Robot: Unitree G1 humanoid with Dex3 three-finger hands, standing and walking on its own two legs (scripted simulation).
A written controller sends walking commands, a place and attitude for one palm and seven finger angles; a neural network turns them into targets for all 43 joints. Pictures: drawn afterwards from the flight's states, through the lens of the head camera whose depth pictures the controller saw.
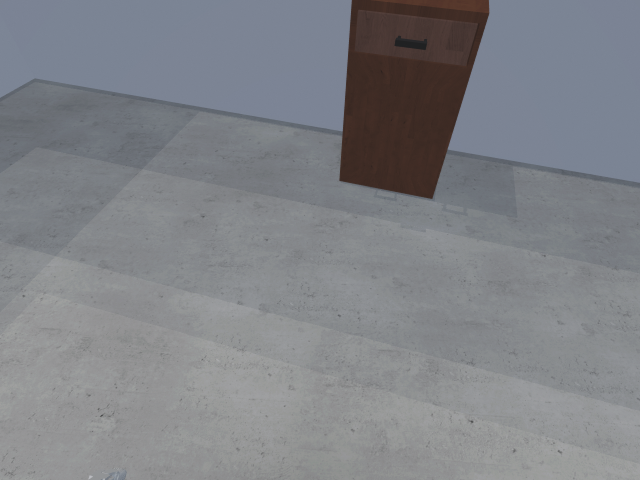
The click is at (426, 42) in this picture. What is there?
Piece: drawer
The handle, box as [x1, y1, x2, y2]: [395, 36, 426, 49]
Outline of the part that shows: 395,40 395,45 425,49 426,39 424,39 423,41 403,39 400,36 398,36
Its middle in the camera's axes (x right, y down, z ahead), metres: +0.32 -0.71 +1.39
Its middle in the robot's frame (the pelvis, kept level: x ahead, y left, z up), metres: +1.52 -0.25 -0.06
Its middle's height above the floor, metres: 0.71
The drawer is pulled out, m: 0.00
